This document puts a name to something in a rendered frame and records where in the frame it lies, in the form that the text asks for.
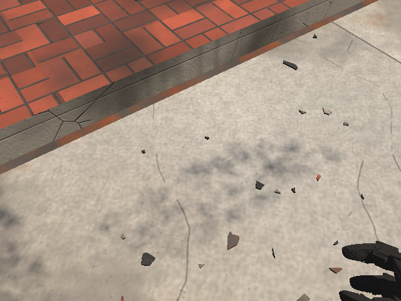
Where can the right robot hand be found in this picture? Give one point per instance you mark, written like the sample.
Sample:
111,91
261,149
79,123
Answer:
382,255

